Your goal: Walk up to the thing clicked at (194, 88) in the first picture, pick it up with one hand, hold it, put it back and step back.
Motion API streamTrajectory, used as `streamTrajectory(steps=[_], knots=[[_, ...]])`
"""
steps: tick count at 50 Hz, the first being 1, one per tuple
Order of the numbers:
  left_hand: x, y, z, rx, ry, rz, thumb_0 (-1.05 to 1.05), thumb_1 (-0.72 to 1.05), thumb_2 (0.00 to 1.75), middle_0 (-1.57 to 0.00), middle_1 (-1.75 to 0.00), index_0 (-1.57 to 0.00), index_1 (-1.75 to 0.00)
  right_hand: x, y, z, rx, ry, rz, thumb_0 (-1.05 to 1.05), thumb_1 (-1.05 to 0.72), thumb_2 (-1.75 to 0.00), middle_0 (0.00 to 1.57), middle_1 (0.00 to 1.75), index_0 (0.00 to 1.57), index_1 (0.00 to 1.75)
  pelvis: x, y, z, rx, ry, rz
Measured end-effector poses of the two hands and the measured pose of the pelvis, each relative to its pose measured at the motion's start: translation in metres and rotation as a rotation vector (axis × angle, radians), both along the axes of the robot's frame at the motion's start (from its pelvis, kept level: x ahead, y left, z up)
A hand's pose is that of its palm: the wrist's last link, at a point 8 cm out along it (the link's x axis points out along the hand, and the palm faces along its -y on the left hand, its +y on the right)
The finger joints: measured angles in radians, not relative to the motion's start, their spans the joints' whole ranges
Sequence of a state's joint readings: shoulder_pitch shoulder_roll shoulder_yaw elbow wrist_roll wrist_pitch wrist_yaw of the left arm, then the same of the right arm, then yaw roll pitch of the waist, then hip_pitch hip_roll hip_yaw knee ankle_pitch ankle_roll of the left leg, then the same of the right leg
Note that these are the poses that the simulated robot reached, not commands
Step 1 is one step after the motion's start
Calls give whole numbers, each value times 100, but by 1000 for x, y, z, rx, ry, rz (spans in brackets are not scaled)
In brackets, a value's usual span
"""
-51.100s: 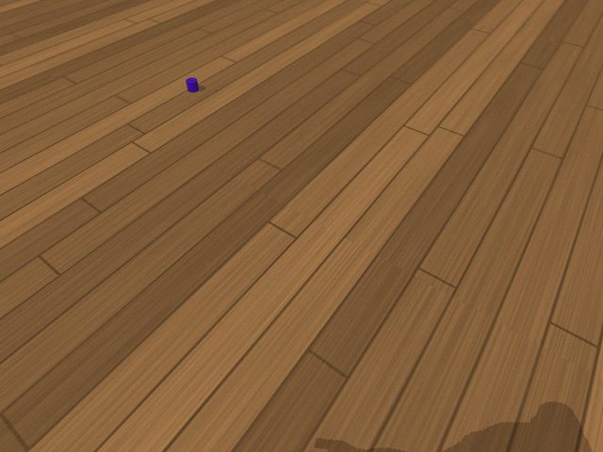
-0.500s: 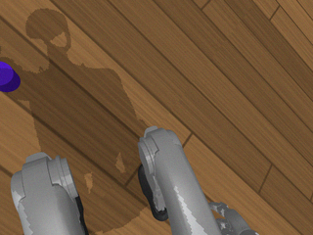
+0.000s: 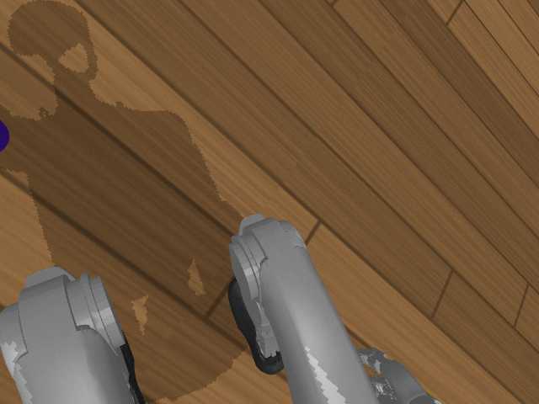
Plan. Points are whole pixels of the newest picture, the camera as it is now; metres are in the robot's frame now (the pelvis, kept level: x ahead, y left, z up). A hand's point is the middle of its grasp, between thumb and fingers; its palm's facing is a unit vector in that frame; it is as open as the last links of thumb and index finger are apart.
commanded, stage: rise first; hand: left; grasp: from above
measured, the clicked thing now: out of the picture +0.54 +0.31 -0.29
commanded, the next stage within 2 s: none
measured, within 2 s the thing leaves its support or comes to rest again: neither
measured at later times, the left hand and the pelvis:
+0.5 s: hand out of the picture +0.50 +0.34 -0.17, palm faces -0.43 -0.10 -0.90, open 14.2 cm; pelvis +0.00 +0.00 +0.00, yaw +0 degrees
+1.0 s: hand out of the picture +0.49 +0.34 -0.16, palm faces -0.43 -0.09 -0.90, open 14.1 cm; pelvis +0.00 +0.00 +0.00, yaw +0 degrees
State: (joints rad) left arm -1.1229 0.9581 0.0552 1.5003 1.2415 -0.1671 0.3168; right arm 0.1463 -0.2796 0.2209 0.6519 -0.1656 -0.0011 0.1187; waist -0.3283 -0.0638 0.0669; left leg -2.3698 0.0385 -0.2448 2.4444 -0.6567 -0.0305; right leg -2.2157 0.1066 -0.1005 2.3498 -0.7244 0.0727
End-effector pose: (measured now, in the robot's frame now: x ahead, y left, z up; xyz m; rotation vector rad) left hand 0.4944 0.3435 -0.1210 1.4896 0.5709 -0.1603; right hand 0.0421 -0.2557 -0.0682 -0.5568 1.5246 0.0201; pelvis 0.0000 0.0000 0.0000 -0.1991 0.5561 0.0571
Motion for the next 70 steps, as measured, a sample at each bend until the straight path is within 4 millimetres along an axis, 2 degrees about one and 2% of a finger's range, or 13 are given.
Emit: streamTrajectory(steps=[20, 50, 70], knots=[[6, -1, 7, -1, -11, -11, 0, -56, 101, -8, -105, -8, -105, 11, 2, 1, 9, -19, 12, 0, -91, -90, 20, 30, 20, 30, 1, 0, 2, -4, 7, 0], [5, -6, 15, 5, -11, -16, 0, -55, 101, -9, -104, -9, -104, 5, 1, -2, 15, -26, -3, 0, -91, -90, 20, 30, 20, 30, -2, -1, 1, 4, 3, 4], [2, -10, 9, -5, -7, -19, 0, -51, 98, -13, -101, -12, -102, 2, 0, -3, 13, -24, -1, 0, -91, -90, 20, 30, 20, 30, -3, -1, -1, 4, -1, 1]])
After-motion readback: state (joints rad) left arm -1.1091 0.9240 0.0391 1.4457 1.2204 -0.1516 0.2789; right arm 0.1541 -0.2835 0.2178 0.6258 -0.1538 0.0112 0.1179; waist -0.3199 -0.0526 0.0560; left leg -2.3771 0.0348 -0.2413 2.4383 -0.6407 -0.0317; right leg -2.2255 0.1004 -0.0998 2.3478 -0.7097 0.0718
